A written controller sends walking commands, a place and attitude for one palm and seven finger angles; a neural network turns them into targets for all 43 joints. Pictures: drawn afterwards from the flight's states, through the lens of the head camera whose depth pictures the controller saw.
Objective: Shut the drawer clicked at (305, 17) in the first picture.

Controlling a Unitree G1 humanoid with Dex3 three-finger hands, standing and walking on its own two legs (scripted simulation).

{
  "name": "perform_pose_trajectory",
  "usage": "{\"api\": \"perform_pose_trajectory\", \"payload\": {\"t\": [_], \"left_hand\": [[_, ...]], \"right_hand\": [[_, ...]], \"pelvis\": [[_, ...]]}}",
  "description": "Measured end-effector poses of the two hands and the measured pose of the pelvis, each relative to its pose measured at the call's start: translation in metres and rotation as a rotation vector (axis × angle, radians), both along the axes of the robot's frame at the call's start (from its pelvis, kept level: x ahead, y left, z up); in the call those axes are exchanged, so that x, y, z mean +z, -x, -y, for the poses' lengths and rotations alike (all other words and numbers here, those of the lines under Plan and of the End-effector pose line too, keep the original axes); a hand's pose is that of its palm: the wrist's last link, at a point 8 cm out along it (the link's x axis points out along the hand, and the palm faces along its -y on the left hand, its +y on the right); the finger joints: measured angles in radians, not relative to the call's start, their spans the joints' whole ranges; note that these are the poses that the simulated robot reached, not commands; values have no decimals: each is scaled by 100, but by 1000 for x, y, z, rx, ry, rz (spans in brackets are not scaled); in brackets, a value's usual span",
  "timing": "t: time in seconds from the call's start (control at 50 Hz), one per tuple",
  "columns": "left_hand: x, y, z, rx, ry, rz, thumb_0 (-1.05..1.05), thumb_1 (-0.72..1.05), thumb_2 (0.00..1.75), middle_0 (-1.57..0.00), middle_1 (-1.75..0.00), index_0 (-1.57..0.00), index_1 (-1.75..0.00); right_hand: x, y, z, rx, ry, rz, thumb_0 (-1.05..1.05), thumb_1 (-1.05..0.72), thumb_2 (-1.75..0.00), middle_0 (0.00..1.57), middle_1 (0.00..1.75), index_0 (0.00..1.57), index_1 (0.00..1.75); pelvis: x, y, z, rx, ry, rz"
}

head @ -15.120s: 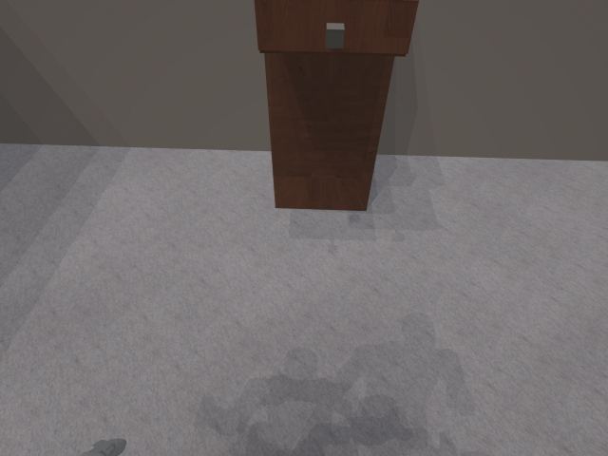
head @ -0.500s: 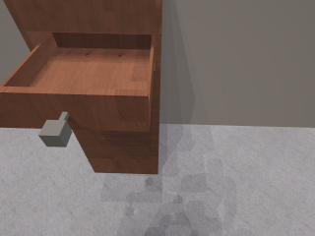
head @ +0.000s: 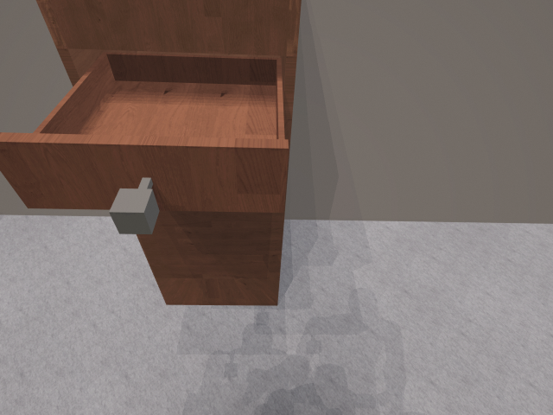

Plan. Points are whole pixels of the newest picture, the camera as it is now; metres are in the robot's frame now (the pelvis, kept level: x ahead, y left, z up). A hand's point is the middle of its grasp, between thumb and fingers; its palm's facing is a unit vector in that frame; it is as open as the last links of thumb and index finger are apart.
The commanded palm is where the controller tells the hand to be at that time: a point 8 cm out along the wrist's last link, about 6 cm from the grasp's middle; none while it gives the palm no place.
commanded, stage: look again from close up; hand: left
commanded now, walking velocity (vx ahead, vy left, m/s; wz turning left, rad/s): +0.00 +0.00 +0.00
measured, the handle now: (140, 200) +0.34 +0.21 +0.16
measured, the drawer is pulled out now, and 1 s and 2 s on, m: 0.28 0.28 0.28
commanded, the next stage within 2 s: shuffle to correct the standing spot in 0.12 s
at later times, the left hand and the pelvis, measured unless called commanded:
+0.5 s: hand out of the picture -0.17 +0.15 -0.17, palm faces +0.17 -0.98 -0.13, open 7.4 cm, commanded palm none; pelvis -0.05 +0.01 +0.01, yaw +4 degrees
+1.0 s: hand out of the picture +0.10 +0.16 -0.14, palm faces -0.03 -0.98 -0.21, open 7.3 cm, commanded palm none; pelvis -0.03 -0.03 +0.01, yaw +1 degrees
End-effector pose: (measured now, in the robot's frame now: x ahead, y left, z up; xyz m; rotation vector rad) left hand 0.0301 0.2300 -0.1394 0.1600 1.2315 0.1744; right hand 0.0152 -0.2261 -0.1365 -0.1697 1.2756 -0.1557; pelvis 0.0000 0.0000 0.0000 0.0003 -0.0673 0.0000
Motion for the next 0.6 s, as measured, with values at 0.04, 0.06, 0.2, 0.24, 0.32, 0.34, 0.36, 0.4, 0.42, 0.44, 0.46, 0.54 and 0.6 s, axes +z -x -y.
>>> {"api": "perform_pose_trajectory", "payload": {"t": [0.04, 0.06, 0.2, 0.24, 0.32, 0.34, 0.36, 0.4, 0.42, 0.44, 0.46, 0.54, 0.6], "left_hand": [[2, 1, -3, -5, 2, 17, 1, 91, 90, -19, -30, -20, -30], [3, 3, -4, -6, 5, 21, 1, 91, 90, -19, -30, -20, -30], [2, 39, -4, 3, 33, -25, 0, 91, 90, -19, -30, -20, -30], [0, 56, -2, 13, 42, -58, 0, 91, 90, -19, -30, -20, -30], [-2, 98, 5, 49, 62, -139, 0, 91, 90, -19, -30, -20, -30], [-2, 110, 8, 62, 68, -161, 0, 91, 90, -19, -30, -20, -30], [-2, 122, 11, 76, 73, -181, 0, 91, 90, -19, -30, -20, -30], [0, 147, 17, 108, 85, -221, 0, 91, 90, -19, -30, -20, -30], [0, 160, 20, 126, 91, -241, 0, 91, 90, -19, -30, -20, -30], [1, 173, 24, 144, 98, -260, 0, 91, 90, -19, -30, -20, -30], [1, 185, 27, 164, 106, -282, 0, 91, 90, -19, -30, -20, -30], [-5, 211, 32, 171, 141, -368, 1, 91, 90, -19, -30, -20, -30], [-21, 198, 25, 125, 158, -348, 1, 91, 90, -20, -30, -20, -30]], "right_hand": [[-1, 7, -7, 5, -16, -10, 0, -91, -90, 20, 30, 20, 30], [0, 10, -9, 6, -18, -12, 1, -91, -90, 20, 30, 20, 30], [10, 25, -10, 5, -5, -7, 1, -92, -90, 21, 30, 20, 30], [12, 28, -8, 10, 3, -11, 1, -91, -90, 21, 30, 20, 30], [14, 31, -4, 25, 13, -23, 1, -91, -90, 21, 30, 20, 30], [14, 31, -3, 29, 14, -25, 1, -91, -90, 20, 30, 20, 30], [14, 30, -1, 35, 14, -26, 1, -91, -90, 20, 30, 20, 30], [15, 28, 0, 48, 15, -27, 1, -91, -90, 20, 30, 20, 30], [16, 26, 1, 55, 16, -27, 1, -91, -90, 20, 30, 20, 30], [17, 24, 1, 62, 18, -25, 1, -91, -90, 20, 30, 20, 30], [20, 22, 1, 68, 22, -22, 1, -91, -90, 20, 30, 20, 30], [30, 23, -2, 38, 39, 32, 1, -91, -90, 20, 30, 20, 30], [20, 43, -6, 13, 61, 64, 0, -90, -90, 20, 30, 20, 30]], "pelvis": [[1, 5, -3, 6, 11, 3], [2, 7, -4, 9, 15, 0], [8, 23, -9, 13, 26, -23], [8, 28, -9, 15, 26, -27], [10, 36, -9, 23, 28, -25], [10, 38, -9, 26, 30, -22], [11, 39, -8, 29, 31, -19], [12, 42, -7, 37, 35, -12], [12, 44, -6, 43, 36, -12], [13, 46, -6, 49, 39, -16], [13, 48, -6, 56, 39, -22], [13, 54, -9, 57, 24, -45], [-1, 60, -16, 49, 42, -68]]}}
